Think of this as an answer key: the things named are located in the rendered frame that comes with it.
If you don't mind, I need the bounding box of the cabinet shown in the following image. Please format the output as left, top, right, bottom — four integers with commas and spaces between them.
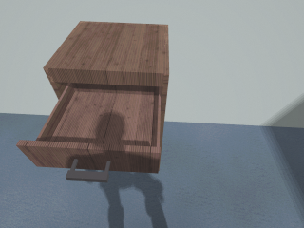
43, 21, 169, 171

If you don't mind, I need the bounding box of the drawer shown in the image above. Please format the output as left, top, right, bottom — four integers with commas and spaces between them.
16, 83, 162, 174

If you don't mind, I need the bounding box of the handle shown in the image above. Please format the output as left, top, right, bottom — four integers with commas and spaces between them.
66, 159, 111, 183

